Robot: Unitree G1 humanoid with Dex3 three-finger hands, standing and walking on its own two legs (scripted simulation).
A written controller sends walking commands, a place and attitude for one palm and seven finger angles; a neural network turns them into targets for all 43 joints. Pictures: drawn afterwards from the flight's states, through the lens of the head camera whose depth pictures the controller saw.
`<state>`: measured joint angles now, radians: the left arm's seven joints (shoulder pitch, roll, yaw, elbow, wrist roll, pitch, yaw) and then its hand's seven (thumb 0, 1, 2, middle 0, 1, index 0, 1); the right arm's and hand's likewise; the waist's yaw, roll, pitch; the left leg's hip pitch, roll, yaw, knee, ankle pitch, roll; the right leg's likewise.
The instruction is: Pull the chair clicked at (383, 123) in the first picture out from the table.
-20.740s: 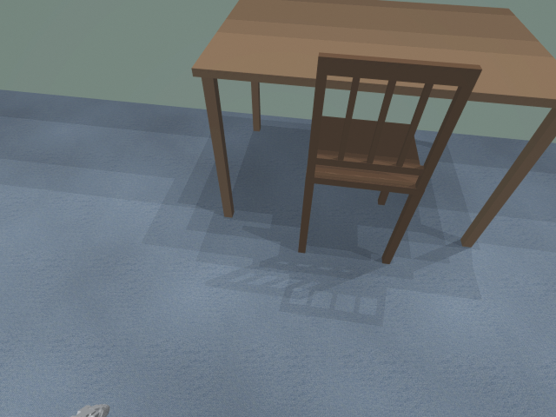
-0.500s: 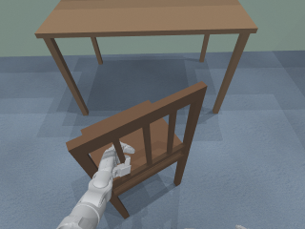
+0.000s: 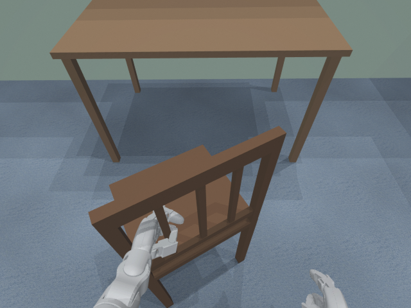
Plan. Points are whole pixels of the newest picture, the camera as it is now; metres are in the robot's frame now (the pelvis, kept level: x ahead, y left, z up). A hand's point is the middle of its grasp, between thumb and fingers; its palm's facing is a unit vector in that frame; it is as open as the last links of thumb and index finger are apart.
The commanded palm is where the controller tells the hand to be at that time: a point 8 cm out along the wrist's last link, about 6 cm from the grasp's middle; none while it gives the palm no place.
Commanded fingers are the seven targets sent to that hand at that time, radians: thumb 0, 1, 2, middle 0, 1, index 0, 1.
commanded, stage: open the thumb and straighten the fingers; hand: left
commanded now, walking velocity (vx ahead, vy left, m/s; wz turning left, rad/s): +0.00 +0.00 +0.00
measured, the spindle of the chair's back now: (202, 213) +0.34 +0.03 -0.09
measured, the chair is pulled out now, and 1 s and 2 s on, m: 0.57 0.57 0.57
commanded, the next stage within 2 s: draw the fingers out of the gap in 0.82 s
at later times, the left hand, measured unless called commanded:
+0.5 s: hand (170, 241) +0.26 +0.09 -0.06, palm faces -0.13 -0.98 -0.12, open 12.7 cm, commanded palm +0.25 +0.15 -0.04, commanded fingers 0.00 -0.55 0.20 -0.20 -0.58 -0.20 -0.58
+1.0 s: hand (170, 242) +0.26 +0.09 -0.06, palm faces -0.13 -0.99 -0.10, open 17.4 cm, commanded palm +0.23 +0.15 -0.04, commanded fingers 0.00 -0.55 0.20 0.00 0.00 0.00 0.00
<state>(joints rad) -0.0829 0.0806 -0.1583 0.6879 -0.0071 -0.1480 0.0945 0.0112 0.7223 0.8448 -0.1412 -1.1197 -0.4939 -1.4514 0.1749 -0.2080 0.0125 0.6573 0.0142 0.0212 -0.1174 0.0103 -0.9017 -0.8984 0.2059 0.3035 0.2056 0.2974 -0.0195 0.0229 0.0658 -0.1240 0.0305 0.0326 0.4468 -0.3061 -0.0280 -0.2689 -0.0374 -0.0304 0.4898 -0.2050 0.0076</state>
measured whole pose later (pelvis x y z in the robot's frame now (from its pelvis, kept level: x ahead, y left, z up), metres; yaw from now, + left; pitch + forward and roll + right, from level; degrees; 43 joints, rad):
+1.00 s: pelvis +0.00 +0.00 -0.04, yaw +2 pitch +10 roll +1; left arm 0.09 0.14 -0.13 0.19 -0.05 0.13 0.00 -0.01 -0.54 0.20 -0.01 -0.03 -0.01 -0.04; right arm 0.25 -0.25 0.02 0.51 0.04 -0.07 -0.05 0.01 -0.90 -0.90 0.21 0.30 0.21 0.30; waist -0.06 0.03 -0.09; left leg -0.52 0.02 -0.01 0.83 -0.47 -0.03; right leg -0.64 -0.06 -0.06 0.83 -0.36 0.00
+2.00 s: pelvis -0.01 +0.01 -0.08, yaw +3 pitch +13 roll -1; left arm 0.74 0.14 -0.21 -0.39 -0.10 -0.19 0.00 -0.02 -0.51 0.22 0.00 0.00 -0.08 -0.04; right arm 0.27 -0.19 -0.01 0.42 0.03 -0.17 -0.04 0.01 -0.90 -0.90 0.21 0.30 0.21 0.30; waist -0.01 0.02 -0.15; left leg -0.75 0.02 -0.03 1.13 -0.60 -0.02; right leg -0.84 -0.07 -0.06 1.08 -0.46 0.02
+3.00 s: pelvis +0.02 +0.00 +0.00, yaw +2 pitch -3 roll +0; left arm 0.48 0.33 0.34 -0.42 -0.06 -0.09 0.16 0.01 0.58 0.75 -0.16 -0.23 -0.21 -0.26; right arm 0.17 -0.21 0.01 0.65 0.02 -0.19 -0.09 0.01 -0.90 -0.90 0.21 0.30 0.21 0.30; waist 0.06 0.09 0.02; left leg -0.07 0.04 -0.01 0.49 -0.36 -0.03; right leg -0.20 -0.04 -0.07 0.53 -0.27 0.00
